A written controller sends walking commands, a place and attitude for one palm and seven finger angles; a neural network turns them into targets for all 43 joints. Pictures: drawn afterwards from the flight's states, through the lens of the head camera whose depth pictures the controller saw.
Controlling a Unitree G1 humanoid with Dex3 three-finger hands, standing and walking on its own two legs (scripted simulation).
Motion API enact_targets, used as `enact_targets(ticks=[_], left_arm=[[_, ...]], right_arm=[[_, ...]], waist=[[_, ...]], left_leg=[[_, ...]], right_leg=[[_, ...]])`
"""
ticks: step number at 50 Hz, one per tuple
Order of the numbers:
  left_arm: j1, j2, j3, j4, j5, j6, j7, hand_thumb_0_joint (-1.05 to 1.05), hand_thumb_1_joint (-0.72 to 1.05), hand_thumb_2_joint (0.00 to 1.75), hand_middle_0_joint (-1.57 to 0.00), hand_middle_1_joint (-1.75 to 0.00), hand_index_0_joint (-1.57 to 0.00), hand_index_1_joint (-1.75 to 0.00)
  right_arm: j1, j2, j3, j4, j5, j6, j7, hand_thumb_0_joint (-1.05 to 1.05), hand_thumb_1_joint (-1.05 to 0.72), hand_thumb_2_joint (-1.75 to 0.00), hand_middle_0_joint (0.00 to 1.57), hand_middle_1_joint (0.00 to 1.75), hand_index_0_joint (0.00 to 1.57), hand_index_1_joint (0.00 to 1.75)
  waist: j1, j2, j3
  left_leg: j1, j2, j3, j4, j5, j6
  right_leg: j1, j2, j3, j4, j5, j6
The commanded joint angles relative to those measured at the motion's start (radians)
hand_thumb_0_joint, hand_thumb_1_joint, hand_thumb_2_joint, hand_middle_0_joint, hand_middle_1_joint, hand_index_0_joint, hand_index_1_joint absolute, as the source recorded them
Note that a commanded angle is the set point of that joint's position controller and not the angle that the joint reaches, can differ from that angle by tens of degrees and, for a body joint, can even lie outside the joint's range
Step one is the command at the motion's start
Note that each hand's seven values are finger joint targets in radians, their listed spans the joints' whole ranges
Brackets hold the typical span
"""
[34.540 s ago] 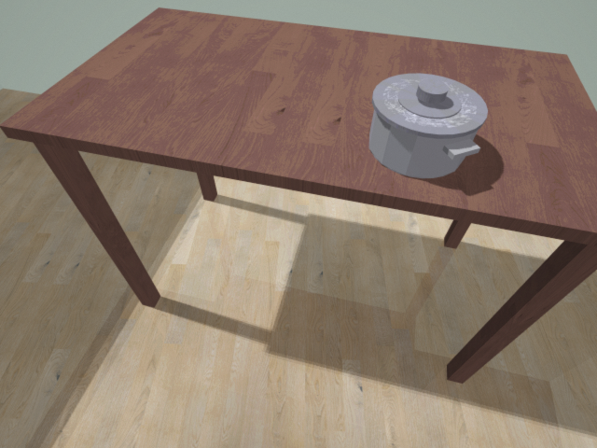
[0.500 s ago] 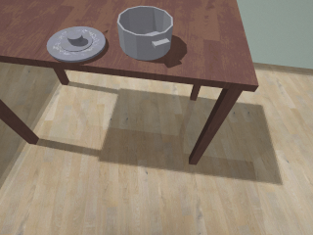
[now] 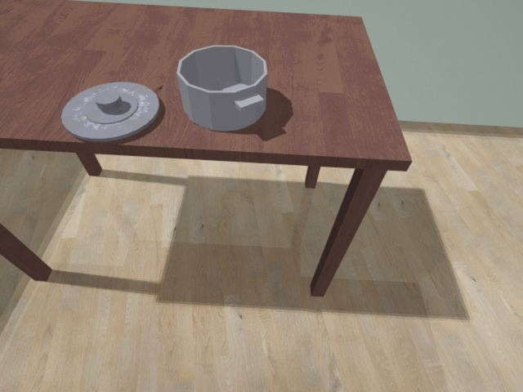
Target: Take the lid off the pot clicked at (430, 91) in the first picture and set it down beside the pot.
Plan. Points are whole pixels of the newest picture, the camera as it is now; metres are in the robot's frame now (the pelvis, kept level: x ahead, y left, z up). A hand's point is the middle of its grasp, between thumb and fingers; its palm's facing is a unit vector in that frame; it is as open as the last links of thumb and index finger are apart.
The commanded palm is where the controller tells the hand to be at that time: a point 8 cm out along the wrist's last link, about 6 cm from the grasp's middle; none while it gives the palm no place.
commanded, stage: let the arm hang, fingers relaxed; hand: left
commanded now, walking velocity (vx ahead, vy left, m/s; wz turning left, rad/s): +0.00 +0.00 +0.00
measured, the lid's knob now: (108, 100) +0.64 +0.34 +0.07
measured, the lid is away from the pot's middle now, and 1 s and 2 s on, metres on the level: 0.24 0.24 0.24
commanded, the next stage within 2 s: look to check the result in 0.12 s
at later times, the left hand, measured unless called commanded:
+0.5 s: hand out of the picture +0.04 +0.19 -0.18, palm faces -0.01 -0.98 -0.20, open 7.3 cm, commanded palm none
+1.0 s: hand out of the picture +0.04 +0.20 -0.18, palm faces -0.01 -0.98 -0.20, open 7.3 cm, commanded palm none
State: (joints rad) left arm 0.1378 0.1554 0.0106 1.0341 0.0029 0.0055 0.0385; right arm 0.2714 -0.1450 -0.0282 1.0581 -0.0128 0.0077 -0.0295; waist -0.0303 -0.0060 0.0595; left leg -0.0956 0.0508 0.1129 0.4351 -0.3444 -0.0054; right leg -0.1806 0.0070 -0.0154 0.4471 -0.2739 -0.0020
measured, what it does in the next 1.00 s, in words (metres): stands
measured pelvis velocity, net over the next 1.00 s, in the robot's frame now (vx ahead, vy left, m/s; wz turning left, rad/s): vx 0.00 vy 0.02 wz -0.03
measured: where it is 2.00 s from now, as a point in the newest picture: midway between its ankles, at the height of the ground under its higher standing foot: outside the picture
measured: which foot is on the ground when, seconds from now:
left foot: down 0.00-1.00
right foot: down 0.00-1.00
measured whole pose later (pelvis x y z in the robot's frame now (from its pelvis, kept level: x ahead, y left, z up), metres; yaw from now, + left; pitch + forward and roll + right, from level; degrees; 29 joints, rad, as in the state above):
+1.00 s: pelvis +0.00 +0.02 +0.00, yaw -1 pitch -1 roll -1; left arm 0.19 0.17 0.03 1.09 0.00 0.02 0.05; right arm 0.30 -0.11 -0.02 1.09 -0.01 0.01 -0.04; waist -0.03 0.00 0.10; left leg -0.05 0.03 0.15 0.41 -0.34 0.02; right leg -0.15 -0.01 0.02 0.43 -0.26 0.02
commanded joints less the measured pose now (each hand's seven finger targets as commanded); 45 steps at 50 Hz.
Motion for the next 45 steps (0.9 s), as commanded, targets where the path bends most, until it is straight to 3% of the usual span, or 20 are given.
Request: enact_targets(ticks=[1,12,15,22,30,38,42,45], left_arm=[[0.070,0.130,0.033,-0.029,0.004,-0.012,0.007,0.00,0.90,0.90,-0.20,-0.30,-0.20,-0.30],[0.089,0.114,0.031,-0.012,0.003,-0.010,0.008,0.00,0.90,0.90,-0.20,-0.30,-0.20,-0.30],[0.094,0.107,0.029,-0.006,0.002,-0.006,0.008,0.00,0.90,0.90,-0.20,-0.30,-0.20,-0.30],[0.115,0.104,0.028,0.010,0.003,-0.009,0.008,0.00,0.90,0.90,-0.20,-0.30,-0.20,-0.30],[0.116,0.092,0.028,0.017,0.005,-0.005,0.007,0.00,0.90,0.90,-0.20,-0.30,-0.20,-0.30],[0.114,0.092,0.027,0.021,0.005,-0.004,0.006,0.00,0.90,0.90,-0.20,-0.30,-0.20,-0.30],[0.115,0.093,0.030,0.021,0.004,-0.007,0.006,0.00,0.90,0.90,-0.20,-0.30,-0.20,-0.30],[0.113,0.090,0.029,0.023,0.004,-0.005,0.006,0.00,0.90,0.90,-0.20,-0.30,-0.20,-0.30]], right_arm=[[0.108,-0.096,-0.025,-0.011,-0.003,-0.006,-0.014,0.00,-0.90,-0.90,0.20,0.30,0.20,0.30],[0.128,-0.093,-0.026,-0.002,-0.002,-0.004,-0.020,0.00,-0.90,-0.90,0.20,0.30,0.20,0.30],[0.127,-0.087,-0.024,0.004,-0.002,-0.003,-0.020,0.00,-0.90,-0.90,0.20,0.30,0.20,0.30],[0.135,-0.081,-0.024,0.008,0.000,-0.003,-0.020,0.00,-0.90,-0.90,0.20,0.30,0.20,0.30],[0.135,-0.069,-0.021,0.015,-0.002,-0.002,-0.020,0.00,-0.90,-0.90,0.20,0.30,0.20,0.30],[0.136,-0.068,-0.020,0.012,-0.001,-0.002,-0.018,0.00,-0.90,-0.90,0.20,0.30,0.20,0.30],[0.143,-0.070,-0.019,0.013,-0.001,-0.004,-0.019,0.00,-0.90,-0.90,0.20,0.30,0.20,0.30],[0.139,-0.067,-0.018,0.015,-0.002,-0.002,-0.018,0.00,-0.90,-0.90,0.20,0.30,0.20,0.30]], waist=[[0.006,0.041,-0.041],[0.001,0.028,-0.063],[0.003,0.038,-0.025],[0.001,0.017,-0.051],[0.003,0.048,0.008],[0.004,0.034,0.014],[0.004,0.024,-0.026],[0.005,0.027,0.008]], left_leg=[[0.019,0.085,-0.061,-0.036,0.423,0.036],[0.065,0.094,-0.055,-0.034,0.480,0.042],[0.059,0.098,-0.060,-0.051,0.448,0.048],[0.083,0.095,-0.050,-0.041,0.471,0.049],[0.059,0.098,-0.054,-0.065,0.434,0.053],[0.054,0.096,-0.058,-0.077,0.404,0.055],[0.076,0.095,-0.054,-0.063,0.463,0.054],[0.055,0.092,-0.053,-0.075,0.407,0.053]], right_leg=[[0.040,-0.096,0.066,-0.028,0.428,-0.042],[0.044,-0.088,0.060,-0.022,0.451,-0.036],[0.018,-0.083,0.059,-0.032,0.389,-0.033],[0.034,-0.088,0.064,-0.028,0.432,-0.034],[0.008,-0.082,0.060,-0.033,0.360,-0.030],[0.007,-0.081,0.064,-0.037,0.336,-0.029],[0.034,-0.088,0.063,-0.028,0.393,-0.030],[0.020,-0.088,0.068,-0.040,0.361,-0.031]])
